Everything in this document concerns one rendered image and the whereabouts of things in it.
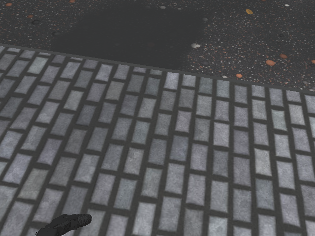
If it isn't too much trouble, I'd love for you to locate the left robot hand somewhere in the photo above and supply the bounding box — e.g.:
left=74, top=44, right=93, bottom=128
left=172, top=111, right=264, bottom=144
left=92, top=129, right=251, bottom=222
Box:
left=35, top=213, right=92, bottom=236

